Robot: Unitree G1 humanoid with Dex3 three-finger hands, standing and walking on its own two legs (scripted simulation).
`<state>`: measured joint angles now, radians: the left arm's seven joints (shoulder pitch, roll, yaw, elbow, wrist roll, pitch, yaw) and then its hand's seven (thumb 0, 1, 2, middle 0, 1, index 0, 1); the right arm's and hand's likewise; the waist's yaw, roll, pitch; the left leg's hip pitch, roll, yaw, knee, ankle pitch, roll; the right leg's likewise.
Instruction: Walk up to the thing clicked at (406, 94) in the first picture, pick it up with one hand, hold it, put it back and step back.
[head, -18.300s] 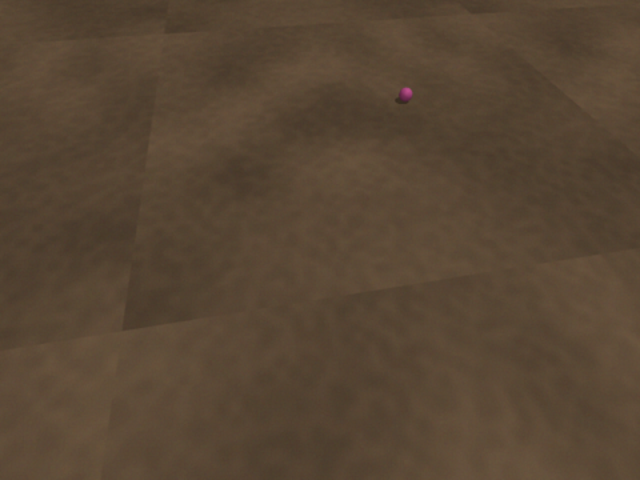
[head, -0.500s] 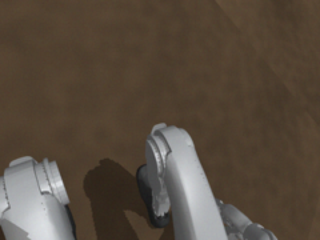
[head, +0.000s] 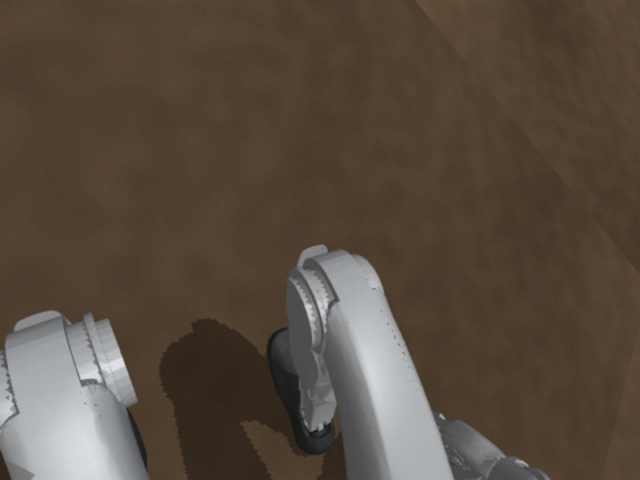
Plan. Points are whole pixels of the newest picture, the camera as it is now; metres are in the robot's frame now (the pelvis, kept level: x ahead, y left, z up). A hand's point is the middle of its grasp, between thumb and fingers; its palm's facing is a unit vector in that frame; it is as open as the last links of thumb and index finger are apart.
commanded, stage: close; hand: left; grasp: from above
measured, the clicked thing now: out of the picture +0.41 +0.32 -0.25
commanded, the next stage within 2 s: settle in 1.48 s
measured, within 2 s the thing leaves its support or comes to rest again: leaves its support in 1.86 s
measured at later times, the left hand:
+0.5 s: hand out of the picture +0.40 +0.32 -0.24, palm faces -0.46 -0.16 -0.87, open 12.2 cm
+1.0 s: hand out of the picture +0.40 +0.33 -0.24, palm faces -0.47 -0.19 -0.86, open 10.2 cm
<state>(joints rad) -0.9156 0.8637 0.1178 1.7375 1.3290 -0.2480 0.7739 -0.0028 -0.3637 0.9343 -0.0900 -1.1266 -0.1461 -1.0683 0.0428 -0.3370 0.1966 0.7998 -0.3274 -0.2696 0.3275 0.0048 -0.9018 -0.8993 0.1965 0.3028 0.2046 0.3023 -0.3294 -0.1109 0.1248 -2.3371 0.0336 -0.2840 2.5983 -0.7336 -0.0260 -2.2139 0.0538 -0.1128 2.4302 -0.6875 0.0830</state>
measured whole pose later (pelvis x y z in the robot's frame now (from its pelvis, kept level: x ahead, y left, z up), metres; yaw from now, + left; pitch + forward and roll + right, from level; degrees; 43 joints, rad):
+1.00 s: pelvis +0.00 +0.00 +0.00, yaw +0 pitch +26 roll -13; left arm -0.95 0.94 0.15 1.74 1.22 -0.22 0.61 0.00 0.01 0.76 -0.32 -1.10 -0.41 -1.00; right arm 0.07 -0.37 0.21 0.76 -0.29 -0.29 0.33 0.00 -0.91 -0.90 0.19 0.30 0.20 0.30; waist -0.34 -0.11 0.16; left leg -2.34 0.03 -0.28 2.58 -0.72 -0.03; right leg -2.21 0.05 -0.11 2.41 -0.68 0.09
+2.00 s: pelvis +0.00 +0.00 +0.01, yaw +1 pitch +28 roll -12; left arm -0.88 0.86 0.17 1.56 1.26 -0.25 0.61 -0.01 -0.04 0.58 -0.58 -0.87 -0.66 -0.79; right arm 0.11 -0.33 0.17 0.76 -0.27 -0.25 0.32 0.01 -0.92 -0.90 0.20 0.30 0.20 0.30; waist -0.29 -0.07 0.09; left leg -2.35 0.03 -0.27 2.56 -0.72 -0.03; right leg -2.23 0.04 -0.11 2.41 -0.68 0.08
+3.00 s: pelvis -0.01 -0.01 +0.09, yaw +8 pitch +33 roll -6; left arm -0.73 0.62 0.04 1.10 1.13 -0.14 0.21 0.00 -0.04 0.59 -0.62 -0.78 -0.68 -0.76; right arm 0.19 -0.29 -0.02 0.71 -0.07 -0.02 0.14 0.01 -0.92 -0.91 0.20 0.30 0.21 0.30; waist -0.15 0.05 -0.14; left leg -2.16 0.03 -0.13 2.23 -0.64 -0.02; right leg -2.09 -0.01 -0.02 2.17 -0.65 0.05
